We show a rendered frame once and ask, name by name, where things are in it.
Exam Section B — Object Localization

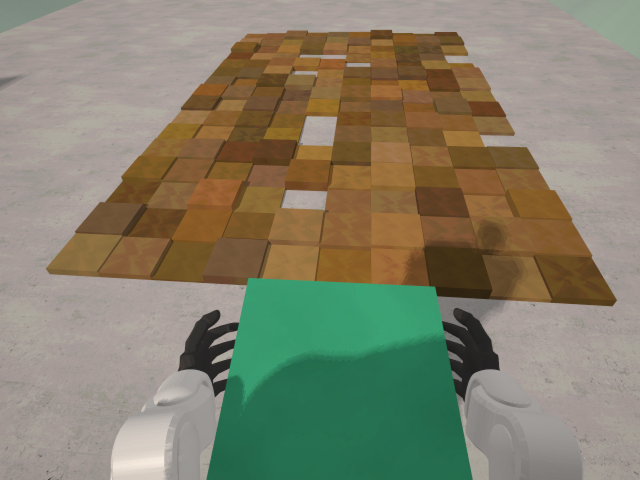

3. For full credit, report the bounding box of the right robot hand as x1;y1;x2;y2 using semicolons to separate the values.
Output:
442;308;500;403

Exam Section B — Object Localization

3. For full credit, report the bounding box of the right robot forearm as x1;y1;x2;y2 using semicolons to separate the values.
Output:
464;369;584;480

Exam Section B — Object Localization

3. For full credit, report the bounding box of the carton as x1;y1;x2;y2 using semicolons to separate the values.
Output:
206;278;473;480

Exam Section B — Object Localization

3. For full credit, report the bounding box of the left robot forearm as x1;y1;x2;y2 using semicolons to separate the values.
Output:
110;369;217;480

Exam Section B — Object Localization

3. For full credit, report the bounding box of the left robot hand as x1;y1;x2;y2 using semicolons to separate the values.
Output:
178;310;239;397

